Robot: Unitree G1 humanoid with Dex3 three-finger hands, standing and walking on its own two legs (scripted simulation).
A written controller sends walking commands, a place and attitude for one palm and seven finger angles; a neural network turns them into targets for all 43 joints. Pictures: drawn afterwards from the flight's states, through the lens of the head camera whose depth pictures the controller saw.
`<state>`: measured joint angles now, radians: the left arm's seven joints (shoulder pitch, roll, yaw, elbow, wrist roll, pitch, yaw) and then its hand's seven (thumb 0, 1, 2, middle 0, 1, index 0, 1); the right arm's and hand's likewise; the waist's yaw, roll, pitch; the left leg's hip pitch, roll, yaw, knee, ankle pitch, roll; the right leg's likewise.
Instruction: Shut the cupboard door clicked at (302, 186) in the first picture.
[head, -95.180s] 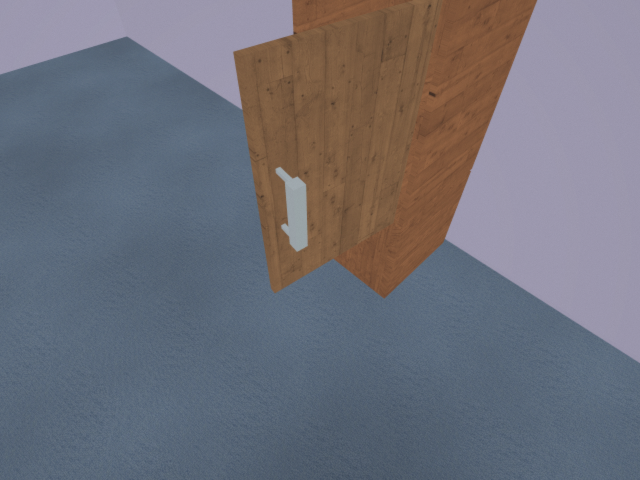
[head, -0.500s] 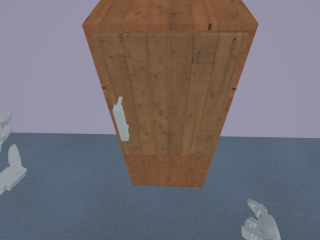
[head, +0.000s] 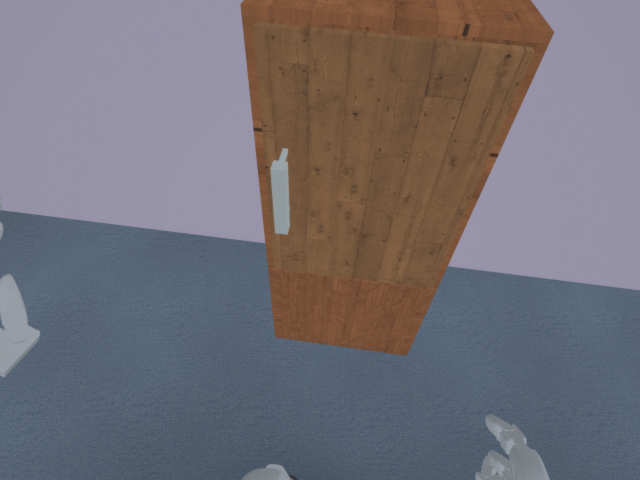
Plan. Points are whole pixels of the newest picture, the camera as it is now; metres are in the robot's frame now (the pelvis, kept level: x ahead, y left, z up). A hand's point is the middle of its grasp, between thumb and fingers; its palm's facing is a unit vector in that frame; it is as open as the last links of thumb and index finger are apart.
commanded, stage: step back with the hand held close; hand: left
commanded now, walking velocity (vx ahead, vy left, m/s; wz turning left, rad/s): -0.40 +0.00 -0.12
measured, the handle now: (283, 192) +0.63 +0.12 -0.04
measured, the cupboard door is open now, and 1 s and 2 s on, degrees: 0 0 0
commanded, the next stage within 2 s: stop stepping back and stand still in 0.24 s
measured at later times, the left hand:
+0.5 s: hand out of the picture +0.08 +0.28 +0.18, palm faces +0.38 -0.82 -0.43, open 7.4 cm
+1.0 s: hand out of the picture +0.03 +0.33 +0.19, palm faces +0.18 -0.83 -0.53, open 7.5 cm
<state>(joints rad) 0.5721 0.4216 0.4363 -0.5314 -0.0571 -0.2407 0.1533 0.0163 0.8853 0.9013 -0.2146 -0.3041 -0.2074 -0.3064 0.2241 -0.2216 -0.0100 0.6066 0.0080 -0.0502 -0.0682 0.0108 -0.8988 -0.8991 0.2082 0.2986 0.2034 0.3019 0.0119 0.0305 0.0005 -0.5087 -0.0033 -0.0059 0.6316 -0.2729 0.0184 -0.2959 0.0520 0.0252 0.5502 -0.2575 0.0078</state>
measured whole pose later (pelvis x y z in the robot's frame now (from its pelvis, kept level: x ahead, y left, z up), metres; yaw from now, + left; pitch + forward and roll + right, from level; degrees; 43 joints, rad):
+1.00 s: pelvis -0.19 +0.12 +0.00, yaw -11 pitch -1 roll +0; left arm 0.71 0.54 0.53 -0.73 -0.10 -0.19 0.12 0.02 0.89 0.90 -0.21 -0.30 -0.20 -0.31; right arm 0.29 -0.14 0.00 0.58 0.01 -0.10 -0.01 0.01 -0.90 -0.90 0.21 0.30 0.20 0.30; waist -0.01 -0.09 0.02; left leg -0.61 -0.06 0.08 0.96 -0.40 -0.04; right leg -0.27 0.03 -0.06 0.60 -0.40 -0.15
